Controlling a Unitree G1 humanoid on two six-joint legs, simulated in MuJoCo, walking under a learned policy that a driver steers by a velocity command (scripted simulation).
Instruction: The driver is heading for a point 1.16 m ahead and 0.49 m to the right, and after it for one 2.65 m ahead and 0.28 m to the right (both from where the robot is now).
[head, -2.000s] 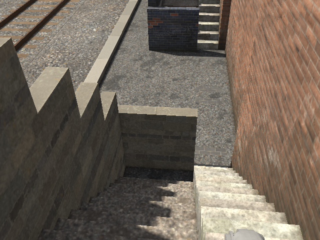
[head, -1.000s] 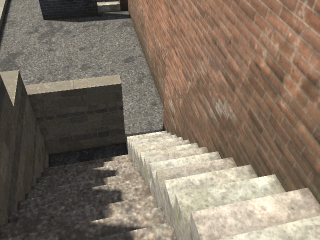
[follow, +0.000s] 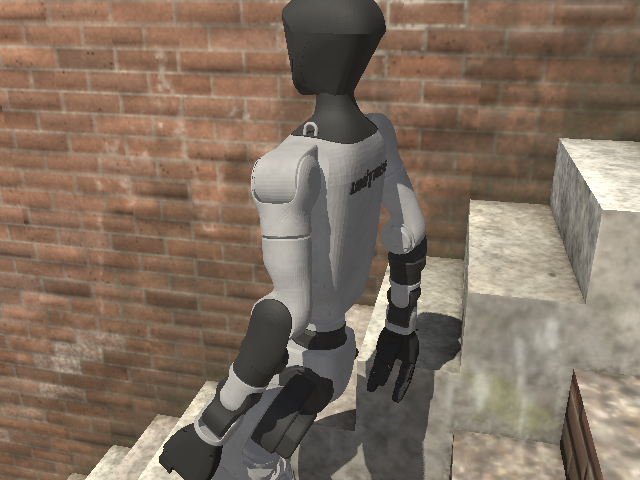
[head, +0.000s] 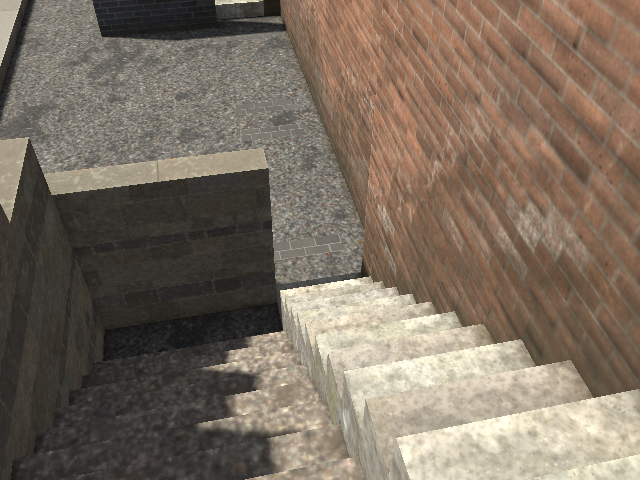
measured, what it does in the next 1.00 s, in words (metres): goes down, turning right: right foot 0.20 m lower, then left foot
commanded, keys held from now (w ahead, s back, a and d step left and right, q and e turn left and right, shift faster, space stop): no key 0.32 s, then e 0.64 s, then w+e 0.04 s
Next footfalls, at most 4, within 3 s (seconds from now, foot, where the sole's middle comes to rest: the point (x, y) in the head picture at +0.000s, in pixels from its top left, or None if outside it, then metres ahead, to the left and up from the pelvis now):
0.02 right None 0.12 -0.07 -0.84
0.38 left None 0.12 0.16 -0.84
1.04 right None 0.10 -0.11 -0.84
1.44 left None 0.16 0.11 -0.84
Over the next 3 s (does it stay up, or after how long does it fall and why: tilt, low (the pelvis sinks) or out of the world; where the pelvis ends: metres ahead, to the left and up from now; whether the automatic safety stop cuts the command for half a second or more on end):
stays up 0.36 -0.02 -0.18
